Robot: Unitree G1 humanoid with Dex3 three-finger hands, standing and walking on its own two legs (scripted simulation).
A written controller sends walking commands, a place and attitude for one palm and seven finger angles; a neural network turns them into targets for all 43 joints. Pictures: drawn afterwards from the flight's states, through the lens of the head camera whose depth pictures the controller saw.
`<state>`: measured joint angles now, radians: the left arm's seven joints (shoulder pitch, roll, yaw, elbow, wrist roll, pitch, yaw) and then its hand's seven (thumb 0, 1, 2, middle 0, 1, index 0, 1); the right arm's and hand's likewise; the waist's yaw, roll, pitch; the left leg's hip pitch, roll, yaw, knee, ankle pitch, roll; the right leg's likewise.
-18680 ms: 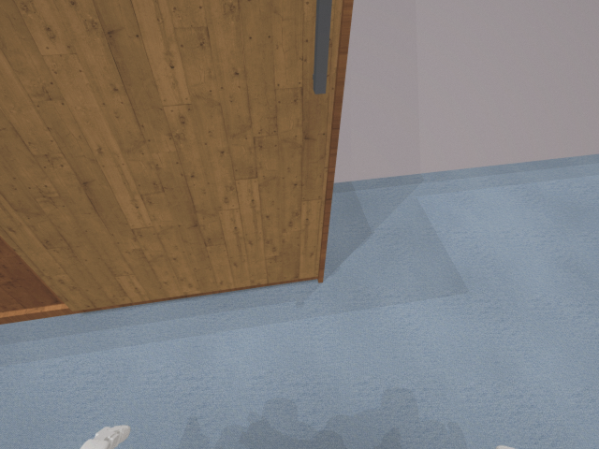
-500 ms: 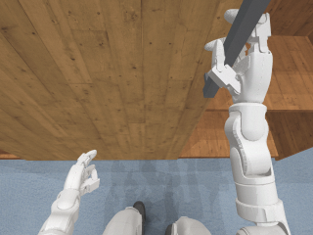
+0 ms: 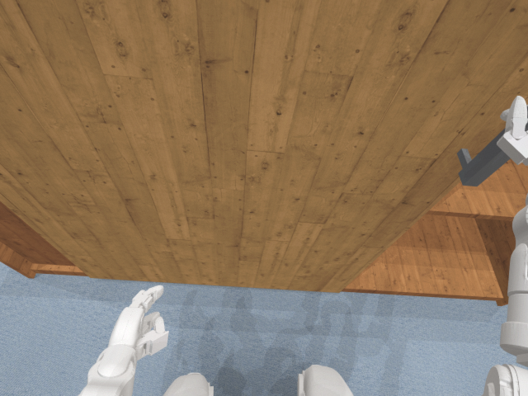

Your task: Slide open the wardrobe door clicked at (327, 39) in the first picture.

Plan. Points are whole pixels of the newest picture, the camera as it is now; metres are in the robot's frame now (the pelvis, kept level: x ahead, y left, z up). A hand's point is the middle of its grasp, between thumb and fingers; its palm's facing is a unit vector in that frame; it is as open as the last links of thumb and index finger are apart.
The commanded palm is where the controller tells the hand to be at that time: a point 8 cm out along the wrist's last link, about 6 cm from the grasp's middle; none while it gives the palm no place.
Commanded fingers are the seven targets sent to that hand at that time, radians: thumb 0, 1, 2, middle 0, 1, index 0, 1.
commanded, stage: stop walking and hold the door there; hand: right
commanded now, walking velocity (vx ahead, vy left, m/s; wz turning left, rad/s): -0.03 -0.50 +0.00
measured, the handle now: out of the picture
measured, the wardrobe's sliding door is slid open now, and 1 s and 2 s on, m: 0.66 0.66 0.66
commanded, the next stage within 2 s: none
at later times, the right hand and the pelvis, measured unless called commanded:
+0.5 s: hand (516, 133) +0.40 -0.27 +0.21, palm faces +0.36 +0.92 -0.18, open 5.9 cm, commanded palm +0.36 -0.31 +0.18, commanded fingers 0.00 -0.90 -0.90 0.45 1.40 0.45 1.40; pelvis -0.04 -0.02 +0.01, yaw +7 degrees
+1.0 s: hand (516, 134) +0.39 -0.27 +0.21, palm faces +0.34 +0.92 -0.20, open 5.8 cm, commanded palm +0.36 -0.33 +0.18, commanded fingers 0.00 -0.90 -0.90 0.45 1.40 0.45 1.40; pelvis -0.06 -0.03 +0.00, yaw +8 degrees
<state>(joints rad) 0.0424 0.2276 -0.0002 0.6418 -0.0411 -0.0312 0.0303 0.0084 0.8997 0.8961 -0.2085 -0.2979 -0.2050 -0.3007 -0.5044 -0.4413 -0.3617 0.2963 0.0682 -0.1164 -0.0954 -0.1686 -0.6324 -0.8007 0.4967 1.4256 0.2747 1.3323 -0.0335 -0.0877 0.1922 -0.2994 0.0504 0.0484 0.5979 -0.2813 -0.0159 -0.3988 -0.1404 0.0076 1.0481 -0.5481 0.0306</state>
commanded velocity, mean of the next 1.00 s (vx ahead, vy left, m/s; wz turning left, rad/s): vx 0.01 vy -0.09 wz -0.03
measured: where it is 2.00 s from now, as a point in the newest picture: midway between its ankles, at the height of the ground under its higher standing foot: outside the picture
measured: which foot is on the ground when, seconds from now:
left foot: down 0.00-1.00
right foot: up 0.00-0.36, down 0.38-1.00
